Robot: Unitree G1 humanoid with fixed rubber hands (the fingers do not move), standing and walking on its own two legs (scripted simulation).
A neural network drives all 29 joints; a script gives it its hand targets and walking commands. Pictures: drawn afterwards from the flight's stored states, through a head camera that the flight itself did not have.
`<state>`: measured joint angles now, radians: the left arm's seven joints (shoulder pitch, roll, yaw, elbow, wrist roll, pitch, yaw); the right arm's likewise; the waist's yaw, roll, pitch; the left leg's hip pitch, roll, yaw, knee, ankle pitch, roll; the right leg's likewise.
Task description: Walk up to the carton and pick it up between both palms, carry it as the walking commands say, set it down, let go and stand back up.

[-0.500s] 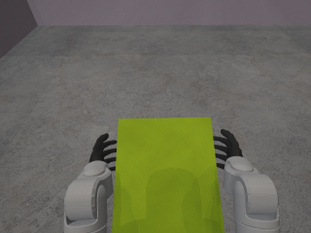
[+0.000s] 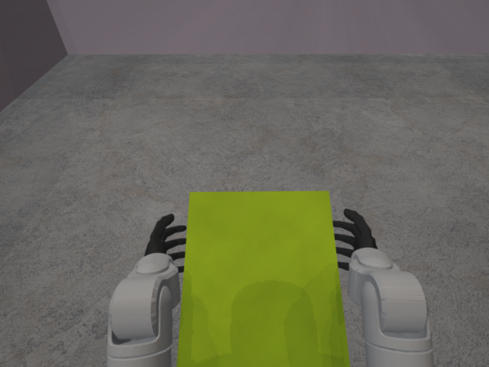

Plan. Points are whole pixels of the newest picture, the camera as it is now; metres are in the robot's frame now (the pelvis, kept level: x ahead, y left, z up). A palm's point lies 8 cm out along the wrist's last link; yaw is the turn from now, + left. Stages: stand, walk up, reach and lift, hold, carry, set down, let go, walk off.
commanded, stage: carry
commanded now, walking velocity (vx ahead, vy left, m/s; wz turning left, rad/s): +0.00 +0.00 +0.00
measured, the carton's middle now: (259, 282) +0.29 +0.00 +0.00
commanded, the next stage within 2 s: hold in 0.58 s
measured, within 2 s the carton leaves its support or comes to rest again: neither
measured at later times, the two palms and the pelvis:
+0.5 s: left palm (164, 278) +0.26 +0.14 +0.07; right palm (365, 276) +0.25 -0.15 +0.08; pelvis -0.03 +0.00 +0.00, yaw +0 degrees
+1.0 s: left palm (164, 298) +0.23 +0.14 +0.06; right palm (364, 270) +0.27 -0.16 +0.07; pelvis -0.03 -0.03 +0.01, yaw +15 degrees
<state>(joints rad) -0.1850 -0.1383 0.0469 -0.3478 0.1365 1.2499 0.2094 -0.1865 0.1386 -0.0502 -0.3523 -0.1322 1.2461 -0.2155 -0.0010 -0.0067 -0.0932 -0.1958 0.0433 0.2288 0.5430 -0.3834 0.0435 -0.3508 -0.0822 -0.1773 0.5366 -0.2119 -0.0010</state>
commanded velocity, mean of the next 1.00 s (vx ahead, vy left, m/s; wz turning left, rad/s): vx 0.00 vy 0.00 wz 0.00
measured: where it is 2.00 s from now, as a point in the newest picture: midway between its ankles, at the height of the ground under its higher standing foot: outside the picture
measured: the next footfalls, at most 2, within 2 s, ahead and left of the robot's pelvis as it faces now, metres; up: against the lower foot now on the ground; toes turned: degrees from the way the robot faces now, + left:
none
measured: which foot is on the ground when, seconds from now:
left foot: down 0.00-1.00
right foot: down 0.00-1.00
